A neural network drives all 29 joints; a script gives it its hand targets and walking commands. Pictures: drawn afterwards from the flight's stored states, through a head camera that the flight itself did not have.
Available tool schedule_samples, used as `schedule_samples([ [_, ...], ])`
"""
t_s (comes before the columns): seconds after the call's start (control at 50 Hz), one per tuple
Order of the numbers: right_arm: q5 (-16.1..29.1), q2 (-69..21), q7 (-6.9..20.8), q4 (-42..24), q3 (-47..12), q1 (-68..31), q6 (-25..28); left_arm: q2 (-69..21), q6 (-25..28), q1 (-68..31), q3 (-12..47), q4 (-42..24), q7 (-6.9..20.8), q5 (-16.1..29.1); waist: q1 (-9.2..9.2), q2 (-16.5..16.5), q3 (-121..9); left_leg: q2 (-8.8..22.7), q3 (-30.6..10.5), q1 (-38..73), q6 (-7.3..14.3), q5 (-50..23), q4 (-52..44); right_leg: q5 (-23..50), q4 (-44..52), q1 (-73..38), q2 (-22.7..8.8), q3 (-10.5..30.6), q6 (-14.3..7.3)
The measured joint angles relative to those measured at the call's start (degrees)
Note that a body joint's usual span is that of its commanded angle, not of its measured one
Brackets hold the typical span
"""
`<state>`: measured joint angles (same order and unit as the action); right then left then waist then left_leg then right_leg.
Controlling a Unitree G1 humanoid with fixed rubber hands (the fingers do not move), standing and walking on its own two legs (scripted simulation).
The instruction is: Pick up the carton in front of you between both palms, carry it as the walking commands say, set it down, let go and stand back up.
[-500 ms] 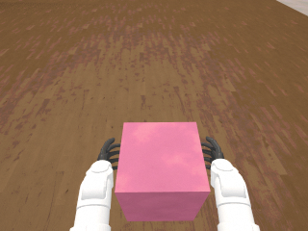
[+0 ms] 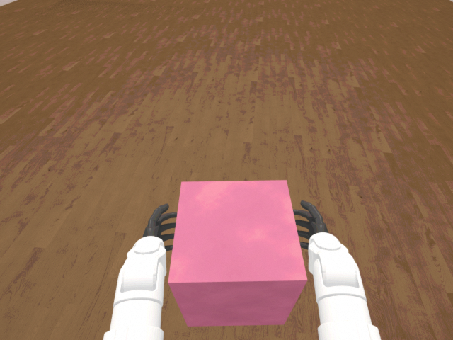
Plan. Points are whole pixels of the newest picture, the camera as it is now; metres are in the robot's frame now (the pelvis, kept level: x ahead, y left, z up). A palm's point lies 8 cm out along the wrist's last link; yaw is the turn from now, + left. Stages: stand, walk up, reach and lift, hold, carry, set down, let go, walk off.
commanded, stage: hold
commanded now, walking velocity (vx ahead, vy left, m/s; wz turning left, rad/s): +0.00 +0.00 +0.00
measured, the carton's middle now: (234, 256) +0.30 +0.00 -0.05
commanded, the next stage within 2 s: set down in 0.12 s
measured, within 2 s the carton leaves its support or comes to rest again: neither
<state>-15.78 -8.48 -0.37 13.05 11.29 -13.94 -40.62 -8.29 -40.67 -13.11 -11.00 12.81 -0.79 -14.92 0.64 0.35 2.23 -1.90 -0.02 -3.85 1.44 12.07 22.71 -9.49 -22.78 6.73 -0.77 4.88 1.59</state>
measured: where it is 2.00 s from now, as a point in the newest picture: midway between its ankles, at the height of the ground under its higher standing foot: outside the picture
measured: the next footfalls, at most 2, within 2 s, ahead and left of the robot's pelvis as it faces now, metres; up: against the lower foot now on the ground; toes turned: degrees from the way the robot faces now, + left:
none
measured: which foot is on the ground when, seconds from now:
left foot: down 0.00-1.00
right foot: down 0.00-1.00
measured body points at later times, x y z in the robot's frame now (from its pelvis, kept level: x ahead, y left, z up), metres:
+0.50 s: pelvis -0.01 -0.05 -0.02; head +0.02 -0.04 +0.43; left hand +0.34 +0.13 -0.01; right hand +0.35 -0.17 -0.01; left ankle +0.01 +0.10 -0.74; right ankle +0.04 -0.14 -0.74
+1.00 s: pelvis -0.03 -0.01 -0.13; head +0.18 +0.00 +0.27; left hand +0.40 +0.13 -0.21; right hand +0.38 -0.17 -0.20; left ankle +0.01 +0.10 -0.74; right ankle +0.04 -0.15 -0.74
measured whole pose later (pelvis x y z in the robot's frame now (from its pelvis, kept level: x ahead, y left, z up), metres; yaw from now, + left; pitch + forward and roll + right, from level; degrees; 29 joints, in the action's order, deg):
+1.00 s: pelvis -0.03 -0.01 -0.13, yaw +2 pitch +37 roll +0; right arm -14.0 -7.7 -1.1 29.7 28.0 -38.1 -13.0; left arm -6.2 -13.4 -40.4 -22.7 33.6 -1.9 -13.6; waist -2.7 -1.2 -9.6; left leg -6.1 -4.9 -81.1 -0.2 24.5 69.4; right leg -21.6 -67.3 82.3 3.0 5.5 3.1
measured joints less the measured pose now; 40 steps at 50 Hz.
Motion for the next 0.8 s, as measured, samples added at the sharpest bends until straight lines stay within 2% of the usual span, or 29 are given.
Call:
schedule_samples([
  [0.18,-2.2,-0.7,0.2,3.7,2.8,-3.0,-0.6,-0.8,-0.2,-3.4,-3.2,4.5,1.4,-1.7,-0.57,-1.5,-1.3,0.9,-3.6,-0.1,-1.7,-0.2,0.7,-0.5,-0.6,-0.8,1.5,-1.9,-1.3],
  [0.28,-3.2,-1.7,-0.3,7.5,6.4,-6.5,0.5,-1.7,1.9,-7.7,-7.8,9.8,2.8,-5.3,-0.43,-1.3,-1.1,1.2,-4.8,-1.3,-1.6,0.9,2.4,-1.3,-2.4,0.4,2.4,-2.4,-2.1],
  [0.38,-6.2,-4.2,-1.3,13.9,12.9,-12.9,4.1,-0.9,6.4,-14.4,-14.6,17.6,5.1,-9.5,-0.46,-0.9,-0.1,1.2,-6.4,-5.1,-1.0,3.2,7.0,-2.7,-6.0,3.8,3.7,-2.5,-2.8],
  [0.46,-9.0,-5.6,-1.3,16.8,17.4,-16.8,8.3,-0.1,10.4,-18.8,-18.3,21.7,6.3,-12.1,-0.92,-0.9,1.2,1.2,-7.4,-10.7,-1.7,4.3,11.0,-3.6,-9.0,9.0,4.3,-2.9,-3.2],
  [0.52,-10.0,-5.9,-1.0,17.4,18.7,-17.7,12.6,0.1,14.4,-20.4,-19.1,23.0,6.4,-13.0,-1.31,-0.9,1.6,0.9,-7.8,-17.4,-2.6,4.6,13.7,-3.9,-11.6,15.5,4.3,-3.0,-3.0],
  [0.6,-8.7,-5.3,-1.0,16.7,17.8,-17.1,19.7,0.4,21.3,-20.9,-17.7,23.0,5.5,-11.4,-1.31,-1.0,2.8,0.3,-7.4,-27.9,-3.2,4.6,17.4,-3.9,-15.3,26.2,4.2,-2.4,-2.4],
  [0.68,-5.0,-4.0,-1.9,16.0,15.9,-17.1,26.4,1.3,27.6,-21.2,-15.2,22.5,3.8,-7.1,-1.56,-0.8,2.8,-0.7,-6.5,-40.4,-3.0,5.3,22.6,-4.6,-20.7,38.9,3.9,-1.4,-1.6],
  [0.8,1.4,-1.2,-2.8,13.8,12.6,-17.7,30.9,2.7,31.4,-21.8,-10.1,19.7,0.8,0.5,-2.11,-1.1,-2.5,-2.3,-5.7,-59.3,-2.4,7.8,32.7,-7.2,-30.7,57.8,3.7,-0.2,-0.1],
])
